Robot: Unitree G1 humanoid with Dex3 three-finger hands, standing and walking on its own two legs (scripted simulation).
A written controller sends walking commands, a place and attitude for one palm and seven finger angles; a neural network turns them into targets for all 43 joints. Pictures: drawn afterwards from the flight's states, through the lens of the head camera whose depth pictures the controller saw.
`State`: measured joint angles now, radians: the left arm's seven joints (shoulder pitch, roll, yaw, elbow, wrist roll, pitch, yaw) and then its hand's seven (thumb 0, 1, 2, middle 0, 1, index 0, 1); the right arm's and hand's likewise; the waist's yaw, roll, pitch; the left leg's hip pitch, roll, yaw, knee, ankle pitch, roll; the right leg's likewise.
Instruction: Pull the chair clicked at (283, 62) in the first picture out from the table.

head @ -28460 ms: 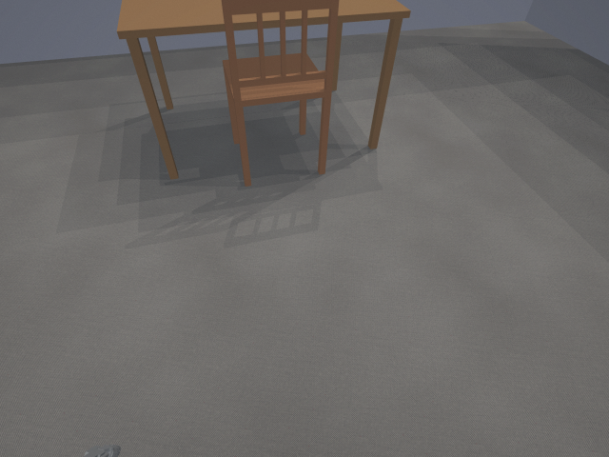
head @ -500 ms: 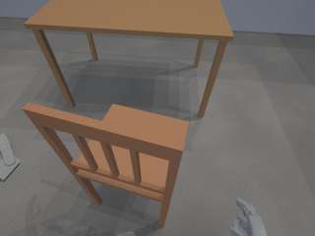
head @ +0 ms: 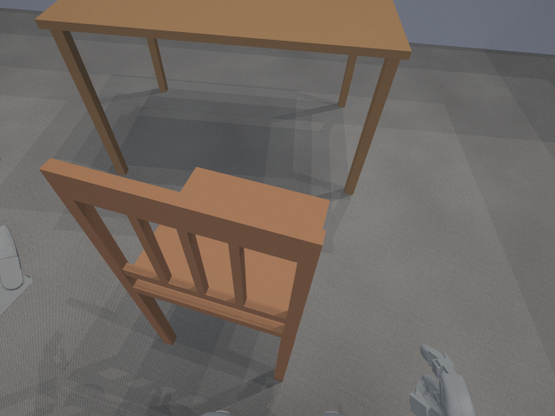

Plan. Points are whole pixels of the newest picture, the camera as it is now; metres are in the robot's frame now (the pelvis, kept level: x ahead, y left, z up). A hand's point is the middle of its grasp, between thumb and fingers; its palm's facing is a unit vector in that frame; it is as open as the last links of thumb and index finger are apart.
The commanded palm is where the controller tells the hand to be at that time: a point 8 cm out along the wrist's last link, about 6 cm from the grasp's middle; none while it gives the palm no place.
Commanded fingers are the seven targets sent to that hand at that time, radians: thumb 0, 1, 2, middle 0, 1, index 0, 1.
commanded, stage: step back with the hand held close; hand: left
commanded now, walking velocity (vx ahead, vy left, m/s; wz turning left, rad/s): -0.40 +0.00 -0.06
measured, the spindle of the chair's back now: (194, 261) +0.38 +0.17 -0.08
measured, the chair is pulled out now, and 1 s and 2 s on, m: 0.66 0.66 0.66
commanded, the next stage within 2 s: stop stepping back and stand still in 0.28 s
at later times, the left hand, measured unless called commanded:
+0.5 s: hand (4, 413) +0.11 +0.22 +0.17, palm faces +0.33 -0.79 -0.52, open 7.4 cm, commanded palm +0.04 +0.27 +0.19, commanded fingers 0.00 0.90 0.90 -0.20 -0.30 -0.20 -0.30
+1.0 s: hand out of the picture +0.03 +0.24 +0.19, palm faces +0.40 -0.80 -0.45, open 7.4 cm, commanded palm -0.04 +0.28 +0.19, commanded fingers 0.00 0.90 0.90 -0.20 -0.30 -0.20 -0.30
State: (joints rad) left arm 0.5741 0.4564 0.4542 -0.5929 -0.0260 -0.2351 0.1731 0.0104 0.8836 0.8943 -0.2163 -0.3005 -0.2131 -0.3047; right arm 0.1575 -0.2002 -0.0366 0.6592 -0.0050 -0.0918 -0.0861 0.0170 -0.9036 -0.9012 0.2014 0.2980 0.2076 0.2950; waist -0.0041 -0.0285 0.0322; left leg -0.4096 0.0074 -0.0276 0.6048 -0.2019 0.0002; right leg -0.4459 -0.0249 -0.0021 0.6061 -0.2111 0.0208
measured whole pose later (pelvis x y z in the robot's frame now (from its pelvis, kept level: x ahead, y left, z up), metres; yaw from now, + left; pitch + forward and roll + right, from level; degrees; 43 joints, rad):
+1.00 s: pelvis -0.18 -0.02 +0.01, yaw +0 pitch -4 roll -2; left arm 0.51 0.45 0.41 -0.47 -0.02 -0.16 0.14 0.01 0.89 0.89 -0.21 -0.30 -0.21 -0.30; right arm 0.29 -0.17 -0.02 0.63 0.01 -0.12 -0.06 0.02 -0.90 -0.90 0.20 0.30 0.21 0.29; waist -0.05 0.00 -0.02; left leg -0.35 0.03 -0.05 0.58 -0.23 0.02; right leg -0.36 0.03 -0.07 0.88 -0.46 0.01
